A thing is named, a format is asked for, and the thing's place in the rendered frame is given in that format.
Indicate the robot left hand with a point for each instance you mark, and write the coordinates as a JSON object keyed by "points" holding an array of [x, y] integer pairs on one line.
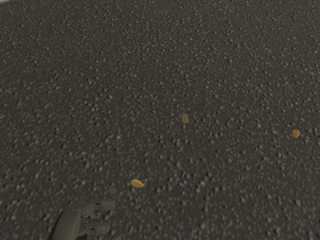
{"points": [[68, 225]]}

